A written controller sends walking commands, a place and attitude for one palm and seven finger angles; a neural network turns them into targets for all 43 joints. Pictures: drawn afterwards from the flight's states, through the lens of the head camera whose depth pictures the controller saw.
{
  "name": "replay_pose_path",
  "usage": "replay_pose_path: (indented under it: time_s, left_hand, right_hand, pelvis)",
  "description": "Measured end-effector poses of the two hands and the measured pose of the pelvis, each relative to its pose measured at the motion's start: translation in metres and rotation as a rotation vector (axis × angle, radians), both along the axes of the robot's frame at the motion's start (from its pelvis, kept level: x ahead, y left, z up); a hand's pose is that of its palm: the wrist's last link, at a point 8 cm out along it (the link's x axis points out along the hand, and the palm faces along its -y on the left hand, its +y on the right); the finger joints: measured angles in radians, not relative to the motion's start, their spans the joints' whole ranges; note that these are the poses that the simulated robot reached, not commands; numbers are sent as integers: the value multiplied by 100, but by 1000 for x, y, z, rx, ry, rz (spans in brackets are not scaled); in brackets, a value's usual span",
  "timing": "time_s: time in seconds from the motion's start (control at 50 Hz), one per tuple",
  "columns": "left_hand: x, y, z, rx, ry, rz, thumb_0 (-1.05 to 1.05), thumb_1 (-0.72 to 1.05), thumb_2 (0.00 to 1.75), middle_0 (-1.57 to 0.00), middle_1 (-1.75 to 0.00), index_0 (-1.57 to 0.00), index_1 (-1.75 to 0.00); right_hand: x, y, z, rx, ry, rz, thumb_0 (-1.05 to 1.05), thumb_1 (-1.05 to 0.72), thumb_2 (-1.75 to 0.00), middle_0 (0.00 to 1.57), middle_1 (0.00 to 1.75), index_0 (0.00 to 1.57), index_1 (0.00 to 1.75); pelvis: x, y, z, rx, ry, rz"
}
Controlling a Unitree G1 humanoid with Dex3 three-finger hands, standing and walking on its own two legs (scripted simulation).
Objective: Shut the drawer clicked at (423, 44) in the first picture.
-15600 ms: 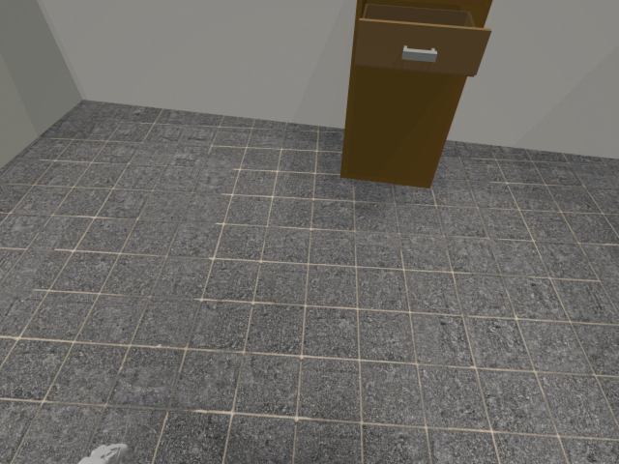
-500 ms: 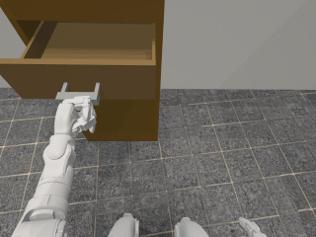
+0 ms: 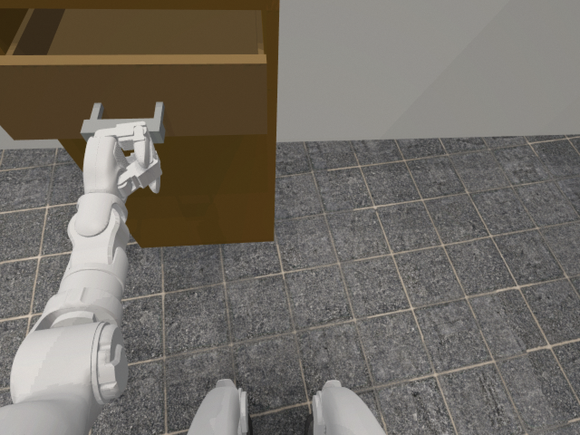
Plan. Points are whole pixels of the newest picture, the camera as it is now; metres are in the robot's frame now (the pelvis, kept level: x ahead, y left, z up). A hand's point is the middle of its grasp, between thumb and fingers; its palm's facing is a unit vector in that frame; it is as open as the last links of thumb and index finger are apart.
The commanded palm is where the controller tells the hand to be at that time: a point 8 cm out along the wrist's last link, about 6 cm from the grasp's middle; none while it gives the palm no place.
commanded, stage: push the drawer shut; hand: left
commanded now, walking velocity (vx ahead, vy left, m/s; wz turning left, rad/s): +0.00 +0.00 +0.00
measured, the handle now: (126, 120) +0.55 +0.22 +0.06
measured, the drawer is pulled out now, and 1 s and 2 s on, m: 0.12 0.01 0.00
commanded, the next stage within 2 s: pull the fist back off the drawer in 1.32 s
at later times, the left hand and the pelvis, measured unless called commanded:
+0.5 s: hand (160, 130) +0.53 +0.17 +0.06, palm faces +0.04 -1.00 -0.03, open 3.4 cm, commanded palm +0.51 +0.21 +0.06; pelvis +0.01 +0.00 +0.00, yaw -1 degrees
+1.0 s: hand (161, 102) +0.58 +0.18 +0.07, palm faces +0.03 -1.00 -0.02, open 3.4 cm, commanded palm +0.58 +0.21 +0.06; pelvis +0.01 +0.01 -0.01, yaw -2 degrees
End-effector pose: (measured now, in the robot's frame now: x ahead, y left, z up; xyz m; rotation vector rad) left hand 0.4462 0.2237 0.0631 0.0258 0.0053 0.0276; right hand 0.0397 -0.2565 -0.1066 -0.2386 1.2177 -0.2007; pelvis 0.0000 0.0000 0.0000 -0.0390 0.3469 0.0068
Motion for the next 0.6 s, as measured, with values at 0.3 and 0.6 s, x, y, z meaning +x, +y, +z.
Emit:
replay_pose_path:
  time_s: [0.3,0.6]
  left_hand:
    - [35,-4,2,10,4,11,5,87,93,-140,-160,-140,-160]
    - [69,1,4,2,24,3,5,84,91,-140,-160,-140,-160]
  right_hand:
    - [-23,0,-1,-3,95,-28,0,-90,-90,20,30,20,30]
    - [-38,-4,3,-26,164,-61,0,-90,-90,20,30,20,30]
  pelvis:
    - [4,0,-3,-6,36,-5]
    - [9,-1,-5,-18,71,-10]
